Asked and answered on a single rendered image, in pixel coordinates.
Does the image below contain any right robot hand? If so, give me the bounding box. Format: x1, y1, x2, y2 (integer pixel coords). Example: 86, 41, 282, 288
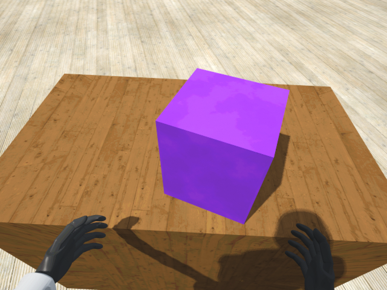
285, 224, 335, 290

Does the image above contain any pedestal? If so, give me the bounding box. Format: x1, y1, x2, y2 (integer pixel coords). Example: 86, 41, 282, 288
0, 74, 387, 290

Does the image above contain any carton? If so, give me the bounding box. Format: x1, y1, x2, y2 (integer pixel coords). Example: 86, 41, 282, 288
155, 68, 290, 224

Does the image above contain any left robot hand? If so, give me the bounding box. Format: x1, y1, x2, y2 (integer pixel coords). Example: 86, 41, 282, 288
35, 215, 108, 283

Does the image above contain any left robot forearm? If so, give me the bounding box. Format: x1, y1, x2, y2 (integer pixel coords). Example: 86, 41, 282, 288
13, 272, 56, 290

